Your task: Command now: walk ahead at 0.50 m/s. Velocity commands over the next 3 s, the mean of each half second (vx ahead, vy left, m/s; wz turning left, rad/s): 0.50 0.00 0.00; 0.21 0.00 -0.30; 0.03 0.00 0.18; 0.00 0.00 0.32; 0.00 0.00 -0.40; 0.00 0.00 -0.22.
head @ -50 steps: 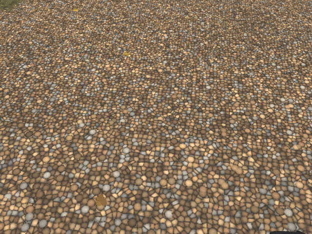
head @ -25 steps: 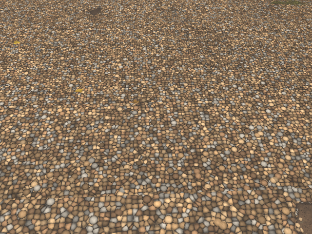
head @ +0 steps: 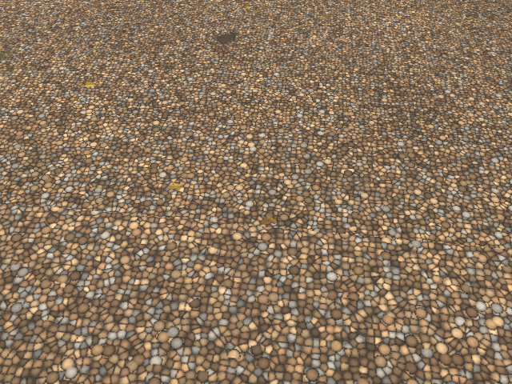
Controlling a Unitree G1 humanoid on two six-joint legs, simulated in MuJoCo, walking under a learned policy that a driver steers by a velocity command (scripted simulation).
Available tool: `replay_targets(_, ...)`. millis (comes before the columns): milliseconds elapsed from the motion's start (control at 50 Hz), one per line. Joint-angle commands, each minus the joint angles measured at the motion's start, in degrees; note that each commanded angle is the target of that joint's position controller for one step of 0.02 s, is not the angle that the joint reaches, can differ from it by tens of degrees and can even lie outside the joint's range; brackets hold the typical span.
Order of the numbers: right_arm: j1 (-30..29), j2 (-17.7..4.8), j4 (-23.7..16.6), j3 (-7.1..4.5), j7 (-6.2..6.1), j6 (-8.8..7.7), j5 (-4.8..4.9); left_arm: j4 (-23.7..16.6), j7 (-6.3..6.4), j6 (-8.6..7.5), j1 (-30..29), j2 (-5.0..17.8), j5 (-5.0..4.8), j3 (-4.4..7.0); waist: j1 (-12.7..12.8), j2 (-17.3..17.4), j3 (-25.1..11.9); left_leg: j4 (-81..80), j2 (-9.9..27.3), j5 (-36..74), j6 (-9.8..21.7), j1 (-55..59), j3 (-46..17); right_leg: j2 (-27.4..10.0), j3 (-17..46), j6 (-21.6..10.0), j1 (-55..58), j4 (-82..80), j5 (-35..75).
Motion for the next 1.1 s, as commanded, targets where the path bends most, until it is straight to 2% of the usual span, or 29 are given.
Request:
replay_targets(20,-4.0,-4.6,-4.2,-1.16,-0.1,-0.28,0.34,-1.1,-1.01,-0.71,1.8,7.9,-0.1,1.71,-2.0,-4.7,3.9,-5.0,-1.6,3.8,0.1,3.3,0.4,-16.0,7.7,-11.1,-2.4,-2.6,22.1)
replay_targets(120,-10.0,-6.0,-6.6,-2.23,-0.99,-0.83,1.29,0.6,-0.79,0.46,2.1,9.4,-0.26,2.28,-2.3,-4.9,5.0,-8.6,-4.2,-9.5,3.2,7.4,2.8,-18.7,8.5,-7.7,5.8,1.4,25.3)
replay_targets(160,-3.3,-8.1,-5.2,-3.44,-1.35,-1.8,2.6,0.9,-0.2,0.41,1.5,10.9,-0.08,2.7,-6.1,-4.5,0.8,-10.2,-7.1,-5.4,6.7,24.5,5.6,-15.7,5.1,-4.8,2.4,10.4,40.7)
replay_targets(180,7.3,-11.0,-2.5,-4.25,-1.77,-2.7,3.36,-0.1,-0.23,-0.2,0.9,8.9,0.32,2.03,-9.0,-0.5,-8.3,-5.9,-4.3,3.5,11.2,43.1,1.0,-10.4,1.9,-0.9,-5.3,23.1,34.1)
replay_targets(200,21.3,-13.5,-0.2,-4.47,-1.63,-2.55,3.0,-0.5,-0.37,-1.02,11.3,1.0,1.65,-0.65,-9.8,13.7,-24.9,-10.6,10.9,3.1,26.4,75.2,-23.7,-1.2,1.8,4.9,-27.4,43.6,-1.5)
replay_targets(220,32.3,-10.8,3.8,-4.5,-1.8,-2.48,1.11,-0.8,-1.58,-0.96,3.5,5.6,-0.02,0.51,-16.4,8.6,-20.5,-20.4,14.1,-9.9,25.1,76.0,-37.8,2.1,5.9,4.0,-40.5,60.2,-23.9)
replay_targets(240,29.5,-11.4,4.8,-5.16,-2.2,-3.47,0.74,-3.0,-1.09,-0.62,-5.3,7.5,-1.43,1.51,-15.8,4.0,-6.0,-23.0,12.4,-19.0,18.1,62.6,-31.6,-2.2,10.4,1.5,-46.4,65.6,-18.3)
replay_targets(260,21.2,-10.0,3.5,-4.82,-2.41,-3.61,1.42,-3.3,0.4,-0.58,-8.2,8.3,-1.13,1.61,-12.2,1.0,1.3,-24.6,11.5,-17.3,16.4,48.6,-25.9,-6.2,9.9,0.9,-44.9,64.9,-12.1)
replay_targets(300,14.2,-2.7,2.1,-2.46,-2.58,-3.09,1.61,-3.6,1.59,-0.17,-8.0,4.4,1.5,-0.04,-6.8,-0.6,0.8,-27.5,9.9,-9.5,15.9,35.2,-18.4,-10.8,10.5,0.5,-36.2,59.2,-4.3)
replay_targets(340,11.1,-0.6,0.7,-2.06,-2.72,-3.45,1.11,-3.3,1.43,0.99,-8.3,3.1,0.74,-0.39,-4.4,-0.3,1.0,-30.3,6.9,-10.5,14.7,29.1,-12.9,-11.6,9.1,1.1,-32.9,52.6,-2.6)
replay_targets(400,17.5,-4.3,3.9,-3.39,-2.51,-4.0,-0.29,-4.5,0.9,2.25,-11.2,3.4,1.04,-0.1,-6.5,0.3,1.9,-30.1,4.5,-10.8,15.5,26.2,-8.2,-11.3,6.3,3.6,-36.1,44.3,6.3)
replay_targets(440,20.0,-3.1,5.0,-3.02,-2.22,-3.69,-1.49,-3.8,-0.71,2.3,-9.6,1.7,2.45,-1.03,-6.2,-0.7,2.5,-25.1,3.7,-11.2,15.1,22.4,-6.9,-11.6,6.3,2.6,-37.3,45.9,18.5)
replay_targets(500,26.1,-0.5,7.6,-1.16,-2.92,-4.46,-0.59,-6.5,-0.14,1.63,-17.0,4.0,1.89,-0.81,-9.1,0.2,2.9,-19.6,5.3,-10.8,15.3,34.3,-9.8,-13.2,9.6,3.6,-50.0,34.4,32.3)
replay_targets(560,26.4,1.1,6.9,0.64,-3.01,-3.77,-0.37,-7.7,-0.08,1.96,-19.7,3.5,1.61,-0.96,-9.5,1.2,3.9,-13.7,0.1,-15.2,12.0,18.7,-2.2,-10.8,3.6,2.6,-31.9,25.4,46.3)
replay_targets(600,26.8,0.0,7.1,1.19,-3.01,-3.9,-0.23,-8.8,-0.27,2.39,-20.7,5.1,1.84,-0.33,-8.6,1.0,6.0,-10.6,2.6,-15.4,11.8,17.7,-4.4,-10.4,4.2,2.5,-30.4,26.7,44.1)
replay_targets(660,35.9,-0.3,10.4,1.46,-5.17,-4.17,1.69,-10.8,-0.4,2.63,-28.8,5.6,0.78,-0.24,-14.0,0.0,9.6,-2.9,5.6,-13.9,8.4,37.2,-7.1,-12.4,5.1,3.5,-45.0,13.8,37.9)
replay_targets(700,39.4,-0.5,11.9,1.33,-5.83,-3.19,1.62,-10.1,-0.9,2.72,-30.8,4.4,0.48,-0.63,-15.8,-0.1,10.8,-0.2,5.8,-15.0,7.3,40.3,-7.8,-13.4,4.0,3.4,-43.9,8.6,38.9)
replay_targets(760,35.9,-1.6,11.1,1.47,-4.72,-2.33,2.79,-6.2,-0.43,2.62,-25.2,7.4,0.89,0.9,-12.4,-1.6,9.8,5.0,3.5,-16.7,4.9,30.8,-3.7,-12.0,0.7,2.4,-22.5,6.7,38.6)
replay_targets(800,32.0,-6.1,10.0,0.0,-2.74,-1.07,2.55,0.1,1.85,2.5,-7.1,11.8,-0.42,3.58,-4.2,-6.6,3.4,22.0,-2.4,-11.1,0.1,25.6,3.0,-8.7,-4.1,1.0,3.9,-1.8,46.3)
replay_targets(820,28.7,-5.4,7.4,0.82,-0.6,-0.42,1.13,2.3,3.29,2.45,7.3,15.8,-1.29,5.57,2.4,-10.9,-4.8,37.9,-4.4,-15.0,-4.5,11.6,5.8,-12.2,-1.4,-5.5,28.7,2.8,60.8)
replay_targets(840,38.2,5.6,7.0,3.6,1.08,-0.75,-0.46,3.3,2.34,2.84,12.4,20.3,-2.07,6.61,-2.7,-20.3,-30.2,68.4,-6.5,-58.7,-9.6,-0.5,3.2,-29.7,13.9,-25.1,58.1,29.1,95.6)
replay_targets(860,26.5,-3.2,4.0,1.6,1.71,-0.71,2.07,2.3,1.25,2.53,13.8,15.2,0.23,5.46,4.9,-6.6,-30.3,76.5,-6.5,-61.0,-11.6,-10.9,0.1,-31.2,21.6,-25.5,56.1,27.8,98.7)
replay_targets(880,15.5,-5.6,-2.4,0.52,1.61,-1.05,3.48,-1.1,1.56,2.28,3.7,17.1,-0.67,5.99,2.5,-5.5,-21.3,74.7,-5.1,-58.7,-10.4,-16.8,0.3,-30.4,19.7,-21.4,42.3,22.8,86.8)
replay_targets(900,12.3,-6.2,-5.9,0.21,0.04,-1.82,2.9,-5.4,1.61,2.2,-6.4,15.5,-1.55,5.22,-2.2,-0.7,-14.5,63.4,-0.7,-54.8,-7.8,-12.0,-2.4,-30.5,17.6,-19.1,21.7,17.6,68.7)
replay_targets(920,11.4,-6.1,-6.6,0.01,-1.4,-2.08,1.54,-7.2,1.17,1.59,-13.0,14.7,-2.32,4.74,-7.0,-2.6,-5.8,54.8,0.9,-54.3,-6.7,-7.4,-1.9,-27.8,14.0,-18.1,3.7,12.8,60.4)
replay_targets(940,16.7,-4.2,-2.8,0.29,-3.07,-2.59,0.23,-8.7,1.66,0.2,-16.2,11.2,-2.17,3.5,-9.8,0.0,0.4,38.7,3.4,-40.5,-5.2,4.6,-3.8,-24.2,10.8,-16.1,-15.6,4.0,51.3)
replay_targets(980,25.7,-1.9,3.1,-0.69,-1.83,-2.17,1.59,-11.1,0.91,-1.21,-18.0,13.1,-1.36,3.96,-13.3,-3.6,0.9,19.6,-0.5,-15.7,-5.1,20.0,2.5,-15.3,2.7,-15.7,-27.9,2.4,44.3)
replay_targets(1020,22.3,-3.3,3.3,-1.32,-0.47,-1.18,1.77,-12.2,-0.05,-1.44,-18.3,15.0,-2.03,4.81,-12.7,-5.5,-2.1,10.7,-0.7,-10.5,-5.8,24.7,3.3,-15.8,5.0,-13.7,-27.6,2.8,49.0)
replay_targets(1100,22.9,-4.8,5.5,-2.07,-0.01,-1.89,2.46,-11.9,-3.3,0.28,-20.6,8.5,-3.98,3.23,-14.3,-0.7,-3.3,-3.1,2.1,-1.9,-7.4,32.5,-0.9,-17.3,8.5,-8.2,-24.5,9.7,25.7)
